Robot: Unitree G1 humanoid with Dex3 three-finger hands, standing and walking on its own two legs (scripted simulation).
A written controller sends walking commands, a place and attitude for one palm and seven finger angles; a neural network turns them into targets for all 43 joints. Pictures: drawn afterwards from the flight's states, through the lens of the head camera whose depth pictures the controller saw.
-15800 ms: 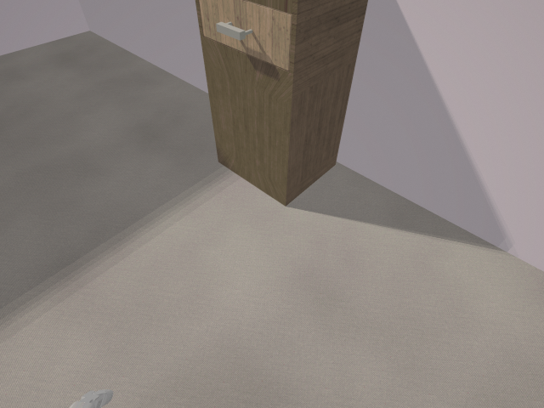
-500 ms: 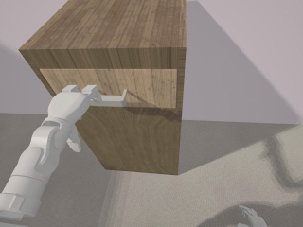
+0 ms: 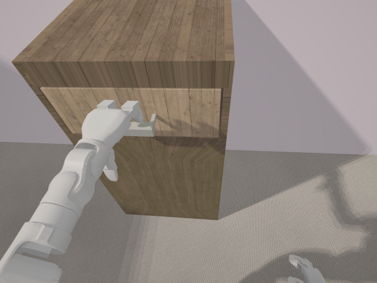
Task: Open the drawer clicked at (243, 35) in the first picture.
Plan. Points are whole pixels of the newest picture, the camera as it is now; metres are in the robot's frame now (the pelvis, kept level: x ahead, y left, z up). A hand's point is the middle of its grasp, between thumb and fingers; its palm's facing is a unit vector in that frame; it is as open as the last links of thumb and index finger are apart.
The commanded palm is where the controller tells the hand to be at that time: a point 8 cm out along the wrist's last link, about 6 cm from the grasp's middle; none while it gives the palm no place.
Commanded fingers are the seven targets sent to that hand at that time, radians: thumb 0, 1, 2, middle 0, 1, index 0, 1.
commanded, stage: move the hooked fingers above the handle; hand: left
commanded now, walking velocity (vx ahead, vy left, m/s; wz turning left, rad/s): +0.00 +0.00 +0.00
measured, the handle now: (132, 122) +0.50 +0.20 +0.03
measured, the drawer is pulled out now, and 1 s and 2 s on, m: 0.00 0.00 0.00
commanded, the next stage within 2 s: none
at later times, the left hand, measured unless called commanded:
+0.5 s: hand (137, 122) +0.44 +0.16 +0.09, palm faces +0.01 -0.05 -1.00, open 13.8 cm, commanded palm +0.42 +0.20 +0.15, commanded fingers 0.00 -0.50 0.30 -0.30 -1.20 -0.30 -1.20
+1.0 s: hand (135, 125) +0.43 +0.17 +0.09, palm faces -0.02 -0.03 -1.00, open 13.8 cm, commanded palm +0.43 +0.21 +0.15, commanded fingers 0.00 -0.50 0.30 -0.30 -1.20 -0.30 -1.20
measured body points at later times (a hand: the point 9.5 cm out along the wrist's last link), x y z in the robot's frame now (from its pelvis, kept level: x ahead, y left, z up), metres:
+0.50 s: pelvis +0.00 +0.00 -0.01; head +0.05 -0.02 +0.44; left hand +0.44 +0.16 +0.14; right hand +0.09 -0.26 -0.15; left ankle -0.03 +0.09 -0.74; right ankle -0.01 -0.11 -0.74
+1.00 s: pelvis -0.01 -0.01 -0.01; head +0.04 -0.03 +0.44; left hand +0.43 +0.17 +0.14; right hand +0.10 -0.29 -0.13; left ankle -0.03 +0.09 -0.74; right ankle -0.01 -0.11 -0.74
